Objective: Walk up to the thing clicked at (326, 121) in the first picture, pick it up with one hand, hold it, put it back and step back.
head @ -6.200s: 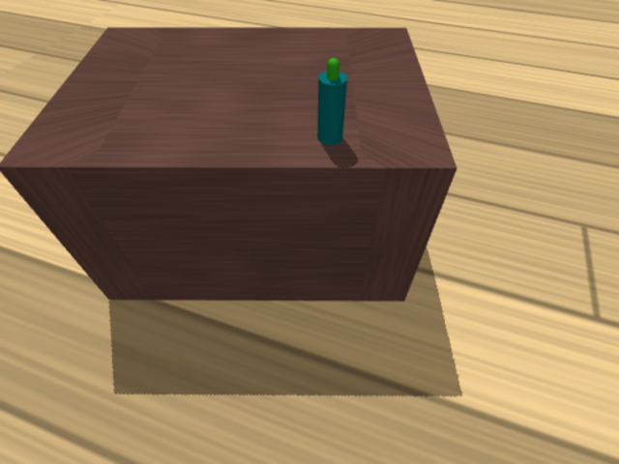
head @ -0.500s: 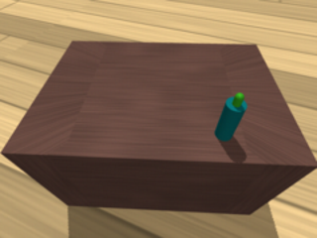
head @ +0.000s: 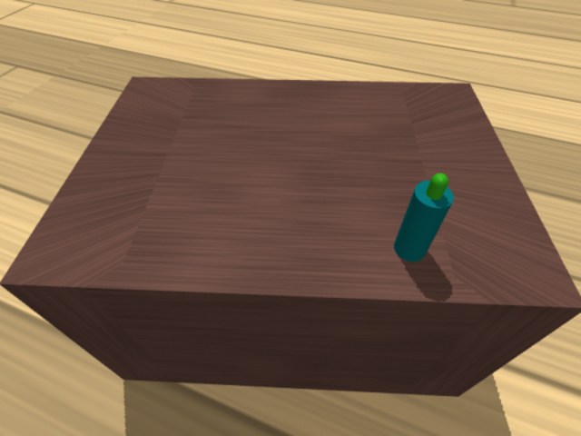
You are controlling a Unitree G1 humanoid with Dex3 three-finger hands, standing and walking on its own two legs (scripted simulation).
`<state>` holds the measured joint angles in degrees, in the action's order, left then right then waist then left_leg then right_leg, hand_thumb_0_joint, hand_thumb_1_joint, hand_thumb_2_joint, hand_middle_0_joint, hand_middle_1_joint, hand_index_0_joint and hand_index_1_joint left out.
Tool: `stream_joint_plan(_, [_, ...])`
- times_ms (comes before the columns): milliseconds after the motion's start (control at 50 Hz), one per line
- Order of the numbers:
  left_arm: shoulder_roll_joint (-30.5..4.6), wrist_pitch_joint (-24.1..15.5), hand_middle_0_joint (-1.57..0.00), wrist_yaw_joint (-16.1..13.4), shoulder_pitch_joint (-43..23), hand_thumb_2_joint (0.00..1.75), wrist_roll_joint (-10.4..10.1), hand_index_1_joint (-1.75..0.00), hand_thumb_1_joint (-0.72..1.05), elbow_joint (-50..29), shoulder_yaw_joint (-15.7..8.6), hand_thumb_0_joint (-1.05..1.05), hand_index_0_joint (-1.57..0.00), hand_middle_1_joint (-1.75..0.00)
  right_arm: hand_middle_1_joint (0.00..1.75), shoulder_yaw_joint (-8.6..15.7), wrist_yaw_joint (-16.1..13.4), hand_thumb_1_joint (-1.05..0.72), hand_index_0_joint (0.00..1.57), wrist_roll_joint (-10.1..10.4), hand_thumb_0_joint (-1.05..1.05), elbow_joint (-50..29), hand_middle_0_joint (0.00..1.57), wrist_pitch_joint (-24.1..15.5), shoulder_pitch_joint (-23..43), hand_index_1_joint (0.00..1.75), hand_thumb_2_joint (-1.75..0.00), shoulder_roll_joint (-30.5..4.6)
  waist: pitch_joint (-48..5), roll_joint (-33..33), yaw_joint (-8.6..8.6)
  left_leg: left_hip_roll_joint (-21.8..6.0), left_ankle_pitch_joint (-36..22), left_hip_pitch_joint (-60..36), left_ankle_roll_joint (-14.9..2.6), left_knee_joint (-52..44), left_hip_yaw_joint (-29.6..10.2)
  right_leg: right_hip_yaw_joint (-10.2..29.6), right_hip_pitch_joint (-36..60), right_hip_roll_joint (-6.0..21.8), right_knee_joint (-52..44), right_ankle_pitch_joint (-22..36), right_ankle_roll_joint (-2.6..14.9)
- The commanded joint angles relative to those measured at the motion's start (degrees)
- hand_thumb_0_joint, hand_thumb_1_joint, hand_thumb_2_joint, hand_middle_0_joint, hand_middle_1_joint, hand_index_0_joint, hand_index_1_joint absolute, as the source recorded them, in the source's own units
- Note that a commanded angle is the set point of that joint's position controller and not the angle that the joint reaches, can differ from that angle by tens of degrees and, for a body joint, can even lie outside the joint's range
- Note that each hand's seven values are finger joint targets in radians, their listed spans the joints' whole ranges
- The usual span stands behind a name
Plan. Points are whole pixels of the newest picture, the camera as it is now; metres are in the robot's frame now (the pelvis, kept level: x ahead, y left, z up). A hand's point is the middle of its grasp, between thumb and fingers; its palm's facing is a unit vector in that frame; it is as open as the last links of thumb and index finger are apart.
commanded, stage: stand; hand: right
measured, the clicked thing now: (424, 216) +0.47 -0.22 -0.03
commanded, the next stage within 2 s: rise first in 0.12 s
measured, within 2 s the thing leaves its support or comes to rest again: neither
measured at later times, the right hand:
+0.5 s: hand (477, 421) +0.16 -0.25 -0.12, palm faces +0.24 +0.92 -0.32, open 12.0 cm
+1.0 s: hand (513, 406) +0.16 -0.27 -0.05, palm faces +0.35 +0.86 -0.37, open 17.4 cm
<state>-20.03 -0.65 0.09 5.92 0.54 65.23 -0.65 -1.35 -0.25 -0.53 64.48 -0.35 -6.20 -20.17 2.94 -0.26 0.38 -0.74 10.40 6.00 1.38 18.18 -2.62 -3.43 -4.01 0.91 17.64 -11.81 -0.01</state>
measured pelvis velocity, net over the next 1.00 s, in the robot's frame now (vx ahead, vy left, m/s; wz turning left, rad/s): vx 0.01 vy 0.01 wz -0.07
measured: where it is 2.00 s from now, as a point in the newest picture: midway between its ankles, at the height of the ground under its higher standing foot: outside the picture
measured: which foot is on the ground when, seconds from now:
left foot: down 0.00-1.00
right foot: down 0.00-1.00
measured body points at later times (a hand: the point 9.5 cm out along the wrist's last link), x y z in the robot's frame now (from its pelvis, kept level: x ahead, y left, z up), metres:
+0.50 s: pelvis -0.01 +0.00 -0.01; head +0.02 +0.00 +0.44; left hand +0.17 +0.28 -0.11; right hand +0.14 -0.30 -0.10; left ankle +0.00 +0.14 -0.75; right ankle -0.02 -0.12 -0.75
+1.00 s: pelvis +0.01 +0.01 -0.01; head +0.01 +0.02 +0.44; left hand +0.18 +0.27 -0.09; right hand +0.14 -0.31 -0.02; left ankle +0.00 +0.14 -0.75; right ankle -0.02 -0.12 -0.75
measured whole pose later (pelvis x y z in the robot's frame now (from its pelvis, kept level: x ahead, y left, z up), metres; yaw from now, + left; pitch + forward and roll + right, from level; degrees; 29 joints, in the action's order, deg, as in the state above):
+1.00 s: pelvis +0.01 +0.01 -0.01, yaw -4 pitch -1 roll +0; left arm -14.4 -4.0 -4.9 13.2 -1.9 36.6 -5.4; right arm 11.4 -4.3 2.6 20.6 -3.6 -18.0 -17.3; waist 0.5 1.5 -1.5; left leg -1.2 14.5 8.7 0.4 23.9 1.2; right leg 0.5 -8.1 0.6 23.0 -14.2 -0.8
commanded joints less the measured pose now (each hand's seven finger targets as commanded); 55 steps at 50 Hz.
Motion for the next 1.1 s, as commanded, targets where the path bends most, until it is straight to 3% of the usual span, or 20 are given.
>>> stream_joint_plan(0, [-12.4, -1.0, -0.20, -0.6, -1.3, 0.90, -0.1, -0.30, 0.90, -3.5, -2.1, 0.00, -0.20, -0.30, 0.30, 2.6, -0.7, -0.90, 0.20, 0.1, 0.00, -3.5, 0.20, -1.4, 1.9, 0.30, -0.90, -12.4, -5.0, -0.3, 0.00, -6.6, -14.4, -0.8, -2.21, -1.3, -4.1, 5.4, 1.1, 7.5, -2.3, 11.9, 1.00])
stream_joint_plan(200, [-12.3, -0.9, -0.12, -0.6, -1.7, 0.82, 0.1, -0.22, 0.82, -3.4, -2.1, 0.00, -0.12, -0.22, 0.22, 2.6, -0.7, -0.82, 0.12, 0.1, 0.00, -3.4, 0.12, -1.2, 1.9, 0.22, -0.82, -12.2, -4.1, -0.4, -0.18, -6.5, -11.5, 0.5, -2.23, -2.2, -4.1, 5.6, 1.4, 7.5, -2.7, 9.5, 0.88])
stream_joint_plan(220, [-3.3, -7.6, -0.04, -1.0, -21.8, 0.74, -4.8, -0.14, 0.74, -23.5, -1.4, 0.00, -0.04, -0.14, 0.14, 2.0, -1.3, -0.74, 0.06, 3.9, 0.00, -23.5, 0.07, -5.4, 22.0, 0.14, -0.74, -2.3, -4.1, 4.3, 0.15, 0.5, -5.3, 6.3, -1.17, 3.4, 3.2, 0.9, -9.1, -0.1, 3.6, 6.1, 0.61])
stream_joint_plan(240, [-4.3, -8.7, -0.02, -2.1, -18.7, 0.66, -6.3, -0.06, 0.66, -26.8, 0.0, 0.00, 0.00, -0.06, 0.06, 1.8, -2.3, -0.66, 0.06, 6.1, 0.00, -25.4, 0.06, -7.7, 21.0, 0.06, -0.66, -3.7, -7.3, -2.0, -1.75, 1.3, -1.7, 2.3, -1.34, 1.6, 3.7, 1.5, -6.2, 0.9, 2.0, 4.1, 0.54])
stream_joint_plan(280, [-11.8, -7.0, -0.01, -3.2, -7.9, 0.50, -6.1, -0.06, 0.50, -17.2, -6.0, 0.00, 0.00, -0.03, 0.05, 6.7, -3.8, -0.50, 0.06, 5.3, 0.00, -14.0, 0.06, -5.9, 9.7, 0.05, -0.50, -10.3, -1.9, 0.8, -0.70, 1.2, -0.3, 6.2, -1.44, 2.8, 4.2, 0.5, -8.8, 0.0, 2.6, 2.0, 0.44])
stream_joint_plan(300, [-13.1, -6.6, -0.01, -3.8, -6.4, 0.42, -6.1, -0.06, 0.42, -21.3, -8.7, 0.00, 0.00, -0.04, 0.05, 9.6, -4.3, -0.42, 0.06, 5.3, 0.00, -14.3, 0.06, -5.6, 8.5, 0.05, -0.42, -11.6, -9.4, -2.2, -0.08, 1.1, -4.1, 3.7, -1.08, 3.8, 4.7, 0.9, -6.5, 0.0, 3.7, 6.1, 0.57])
stream_joint_plan(340, [-8.4, -7.0, -0.02, -4.4, -4.6, 0.27, -5.5, -0.05, 0.28, -20.9, -5.8, 0.00, -0.01, -0.04, 0.05, 10.6, -5.2, -0.26, 0.06, 4.8, 0.00, -20.4, 0.07, -6.6, 7.7, 0.05, -0.26, -12.0, -13.9, 2.1, -1.54, 0.3, -8.1, 2.0, -1.46, 4.4, 4.0, 0.9, -5.5, -0.4, 5.2, 10.8, 0.22])
stream_joint_plan(380, [-7.2, -6.2, -0.03, -4.2, -1.6, 0.23, -3.9, -0.05, 0.16, -17.2, -7.7, 0.00, -0.02, -0.04, 0.05, 13.5, -5.3, -0.10, 0.06, 3.6, 0.00, -19.0, 0.06, -5.7, -0.8, 0.05, -0.19, -11.9, -13.4, 3.3, -3.57, 0.7, -9.7, 2.5, -2.07, 5.5, 3.9, 1.2, -7.8, -0.7, 5.7, 13.5, 0.04])
stream_joint_plan(400, [-7.9, -6.0, -0.03, -4.0, -1.4, 0.19, -3.0, -0.04, 0.11, -17.7, -9.1, 0.00, -0.04, -0.05, 0.05, 14.7, -5.0, -0.05, 0.06, 3.2, 0.00, -21.3, 0.06, -5.4, -1.8, 0.05, -0.17, -11.6, -14.5, 2.9, -3.18, 0.9, -10.9, 1.8, -2.10, 5.8, 4.0, 1.2, -7.3, -0.5, 5.9, 14.4, 0.17])
stream_joint_plan(460, [-5.8, -5.1, -0.04, -4.3, 3.4, 0.14, -2.8, -0.04, -0.03, -21.7, -8.9, 0.00, -0.04, -0.05, 0.05, 14.0, -5.0, 0.12, 0.05, 3.4, 0.00, -27.9, 0.05, -4.8, -3.1, 0.05, -0.14, -9.1, -15.1, 3.2, -0.68, 1.6, -12.4, 0.7, -1.95, 4.4, 5.0, 1.4, -5.1, -0.4, 4.3, 14.8, -0.06])
stream_joint_plan(480, [-3.6, -4.7, -0.04, -4.2, 5.0, 0.13, -2.9, -0.04, -0.05, -20.8, -7.7, 0.00, -0.04, -0.05, 0.05, 12.8, -4.6, 0.15, 0.05, 3.7, 0.00, -30.2, 0.05, -4.6, -4.0, 0.05, -0.13, -7.5, -12.4, 3.1, -0.88, 1.6, -11.6, 1.4, -1.71, 4.0, 5.2, 1.2, -6.6, -0.5, 4.1, 13.5, 0.17])
stream_joint_plan(540, [-5.8, -5.2, -0.04, -4.8, 0.3, 0.11, -3.0, -0.05, -0.24, -30.0, -9.0, 0.00, -0.04, -0.04, 0.05, 13.2, -4.5, 0.29, 0.05, 3.9, 0.00, -37.3, 0.05, -4.4, -1.3, 0.05, -0.10, -7.6, -11.1, 1.6, 0.11, 1.5, -8.4, 3.3, -1.52, 2.8, 5.5, 1.1, -6.1, -0.4, 3.3, 10.3, 0.44])
stream_joint_plan(560, [-4.2, -5.2, -0.05, -4.7, -0.2, 0.11, -3.1, -0.05, -0.28, -31.1, -7.7, 0.00, -0.04, -0.04, 0.06, 11.6, -4.2, 0.34, 0.05, 4.0, 0.00, -39.1, 0.05, -4.4, -1.2, 0.06, -0.09, -5.6, -9.3, 0.9, -0.32, 1.3, -6.8, 4.0, -1.57, 2.4, 5.7, 1.3, -6.2, -0.4, 2.8, 8.7, 0.51])
stream_joint_plan(660, [-3.5, -6.1, -0.06, -5.4, 0.5, 0.07, -2.9, -0.06, -0.53, -34.5, -7.2, 0.00, -0.05, -0.05, 0.06, 13.7, -4.7, 0.50, 0.05, 3.4, 0.00, -44.0, 0.04, -5.2, -1.1, 0.06, -0.06, -7.5, -7.5, -0.4, -0.37, 0.8, -5.8, 4.6, -1.37, 2.2, 5.5, 1.7, -5.2, -0.6, 2.9, 7.8, 0.79])
stream_joint_plan(680, [-1.3, -6.2, -0.06, -5.3, -0.2, 0.07, -3.0, -0.06, -0.54, -35.5, -5.6, 0.00, -0.05, -0.05, 0.06, 14.1, -4.8, 0.52, 0.05, 3.2, 0.00, -45.4, 0.04, -5.6, -1.3, 0.06, -0.06, -7.9, -8.5, 0.0, -1.36, 0.7, -6.6, 3.6, -1.41, 2.6, 5.4, 1.7, -4.9, -0.7, 3.1, 8.7, 0.75])
stream_joint_plan(740, [-4.9, -6.5, -0.06, -6.0, 1.4, 0.06, -2.7, -0.06, -0.55, -38.9, -8.1, 0.00, -0.05, -0.05, 0.06, 15.8, -5.2, 0.55, 0.05, 3.1, 0.00, -48.9, 0.04, -6.1, -2.1, 0.06, -0.05, -9.7, -11.2, -0.8, -0.74, 0.7, -10.0, 1.5, -1.29, 3.4, 5.4, 1.8, -2.6, -0.8, 3.5, 12.3, 0.64])
stream_joint_plan(800, [-2.3, -6.2, -0.06, -5.8, 2.6, 0.07, -2.4, -0.06, -0.56, -38.9, -6.7, 0.00, -0.05, -0.06, 0.06, 18.0, -5.4, 0.56, 0.05, 2.9, 0.00, -50.1, 0.04, -6.2, -5.8, 0.06, -0.05, -10.1, -10.2, 0.8, -2.20, 0.1, -11.2, 0.2, -1.17, 3.2, 5.4, 1.7, -2.6, -1.4, 3.7, 13.7, 0.66])
stream_joint_plan(820, [-4.2, -6.2, -0.06, -6.1, 2.0, 0.07, -2.3, -0.06, -0.56, -39.4, -8.4, 0.00, -0.05, -0.06, 0.06, 18.5, -5.5, 0.57, 0.05, 2.9, 0.00, -50.1, 0.04, -6.1, -6.3, 0.06, -0.05, -10.6, -10.5, 0.2, -1.86, 0.1, -11.8, 0.2, -1.13, 3.3, 5.3, 1.7, -2.5, -1.3, 3.7, 14.2, 0.76])
stream_joint_plan(920, [0.9, -5.4, -0.05, -4.9, 5.9, 0.06, -2.5, -0.06, -0.55, -35.7, -5.4, 0.00, -0.05, -0.06, 0.06, 17.2, -4.6, 0.59, 0.05, 3.3, 0.00, -53.7, 0.04, -6.5, -9.4, 0.06, -0.05, -7.5, -6.5, 2.5, -2.10, 0.4, -10.7, 1.2, -1.38, 2.9, 5.8, 1.3, -3.5, -1.3, 3.0, 13.2, 0.50])
stream_joint_plan(1080, [-4.1, -5.7, -0.05, -5.3, 0.1, 0.08, -2.0, -0.07, -0.56, -37.8, -9.2, 0.00, -0.05, -0.06, 0.06, 20.2, -4.6, 0.58, 0.05, 3.3, 0.00, -60.3, 0.04, -7.7, -7.9, 0.06, -0.05, -10.2, -9.1, 0.3, -1.66, 0.2, -11.7, 0.1, -1.10, 2.6, 5.6, 1.9, -1.7, -1.1, 3.3, 14.1, 0.75])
